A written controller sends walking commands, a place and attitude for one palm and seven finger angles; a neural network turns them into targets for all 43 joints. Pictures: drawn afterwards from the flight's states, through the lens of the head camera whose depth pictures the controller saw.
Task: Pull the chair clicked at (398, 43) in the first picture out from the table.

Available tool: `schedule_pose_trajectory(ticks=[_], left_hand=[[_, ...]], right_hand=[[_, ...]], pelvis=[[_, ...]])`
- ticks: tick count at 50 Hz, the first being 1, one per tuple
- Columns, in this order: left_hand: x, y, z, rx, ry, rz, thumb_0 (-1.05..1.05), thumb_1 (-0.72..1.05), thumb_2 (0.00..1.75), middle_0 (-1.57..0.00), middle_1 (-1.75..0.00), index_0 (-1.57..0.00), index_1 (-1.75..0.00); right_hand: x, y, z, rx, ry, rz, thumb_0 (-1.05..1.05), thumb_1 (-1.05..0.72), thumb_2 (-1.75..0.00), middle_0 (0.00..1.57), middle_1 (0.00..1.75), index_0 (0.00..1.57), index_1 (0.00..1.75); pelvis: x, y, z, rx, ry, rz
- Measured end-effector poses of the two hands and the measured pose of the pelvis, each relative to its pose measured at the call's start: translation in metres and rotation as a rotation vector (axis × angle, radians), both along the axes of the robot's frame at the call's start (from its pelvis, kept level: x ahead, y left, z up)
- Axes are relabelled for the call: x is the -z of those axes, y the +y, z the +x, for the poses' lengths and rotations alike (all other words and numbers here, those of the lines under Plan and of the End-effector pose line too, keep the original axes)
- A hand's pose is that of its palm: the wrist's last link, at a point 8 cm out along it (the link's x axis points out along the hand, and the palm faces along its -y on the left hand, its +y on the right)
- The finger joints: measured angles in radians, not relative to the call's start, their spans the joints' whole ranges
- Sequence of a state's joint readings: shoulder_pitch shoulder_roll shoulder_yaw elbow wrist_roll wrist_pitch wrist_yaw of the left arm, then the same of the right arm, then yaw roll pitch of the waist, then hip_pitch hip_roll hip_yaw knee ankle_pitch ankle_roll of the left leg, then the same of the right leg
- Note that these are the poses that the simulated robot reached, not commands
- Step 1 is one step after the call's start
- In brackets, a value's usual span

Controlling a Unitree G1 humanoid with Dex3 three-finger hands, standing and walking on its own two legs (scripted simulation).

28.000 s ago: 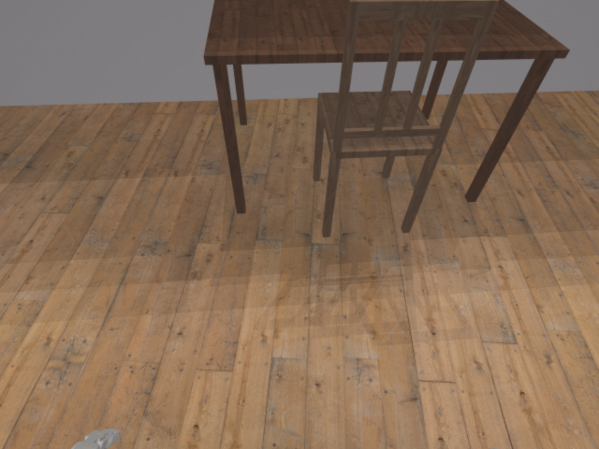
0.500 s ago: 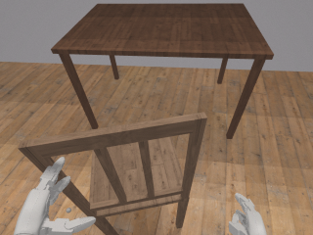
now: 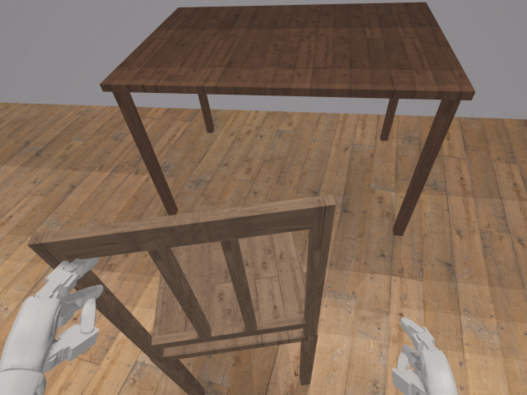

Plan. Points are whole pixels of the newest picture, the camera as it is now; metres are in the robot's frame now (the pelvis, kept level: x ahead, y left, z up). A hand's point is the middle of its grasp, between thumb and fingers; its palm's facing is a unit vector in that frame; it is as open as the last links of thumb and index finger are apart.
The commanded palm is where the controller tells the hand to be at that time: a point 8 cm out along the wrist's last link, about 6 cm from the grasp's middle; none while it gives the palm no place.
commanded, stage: draw the hand back to the body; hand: left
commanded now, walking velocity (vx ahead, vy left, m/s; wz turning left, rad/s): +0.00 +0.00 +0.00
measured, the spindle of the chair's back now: (186, 298) +0.28 +0.18 -0.05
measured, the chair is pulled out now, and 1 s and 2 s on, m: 0.56 0.56 0.56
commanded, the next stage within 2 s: step back with the hand held close in 0.22 s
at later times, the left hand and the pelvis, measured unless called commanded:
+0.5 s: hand (77, 334) +0.16 +0.26 +0.09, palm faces +0.10 -0.83 -0.55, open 6.7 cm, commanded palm +0.12 +0.31 +0.18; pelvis -0.02 +0.01 +0.00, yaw +0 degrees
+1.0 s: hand out of the picture +0.10 +0.31 +0.15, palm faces +0.47 -0.77 -0.44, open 7.3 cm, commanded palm +0.05 +0.34 +0.18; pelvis -0.10 +0.04 -0.01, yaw -1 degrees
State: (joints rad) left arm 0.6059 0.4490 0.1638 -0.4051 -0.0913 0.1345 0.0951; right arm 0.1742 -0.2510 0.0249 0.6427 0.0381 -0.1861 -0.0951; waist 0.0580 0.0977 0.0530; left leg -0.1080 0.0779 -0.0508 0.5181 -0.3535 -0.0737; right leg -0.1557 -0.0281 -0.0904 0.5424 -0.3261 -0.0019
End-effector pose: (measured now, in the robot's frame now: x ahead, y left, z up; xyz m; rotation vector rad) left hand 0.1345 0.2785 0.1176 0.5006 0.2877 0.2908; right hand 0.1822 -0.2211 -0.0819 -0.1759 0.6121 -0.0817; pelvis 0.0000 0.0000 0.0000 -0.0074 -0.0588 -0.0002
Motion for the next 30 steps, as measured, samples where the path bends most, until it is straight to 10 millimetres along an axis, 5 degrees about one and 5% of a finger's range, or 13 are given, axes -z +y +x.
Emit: schedule_pose_trajectory(ticks=[19, 30], left_hand=[[-0.001, 0.004, -0.001, 0.03, 0.006, 0.011, 0.01, 0.89, 0.9, -0.46, -0.43, -0.33, -0.33], [-0.012, 0.023, -0.007, 0.153, 0.009, 0.094, 0.01, 0.89, 0.9, -0.4, -0.4, -0.4, -0.35]], right_hand=[[0.006, 0.005, -0.016, 0.008, 0.034, 0.006, 0.01, -0.91, -0.9, 0.2, 0.3, 0.2, 0.3], [-0.001, 0.003, -0.037, 0.059, 0.117, -0.04, 0.01, -0.91, -0.9, 0.2, 0.3, 0.2, 0.3]], pelvis=[[0.0, 0.006, -0.003, 0.003, 0.005, -0.002], [-0.002, 0.016, -0.037, 0.006, 0.033, 0.0]])
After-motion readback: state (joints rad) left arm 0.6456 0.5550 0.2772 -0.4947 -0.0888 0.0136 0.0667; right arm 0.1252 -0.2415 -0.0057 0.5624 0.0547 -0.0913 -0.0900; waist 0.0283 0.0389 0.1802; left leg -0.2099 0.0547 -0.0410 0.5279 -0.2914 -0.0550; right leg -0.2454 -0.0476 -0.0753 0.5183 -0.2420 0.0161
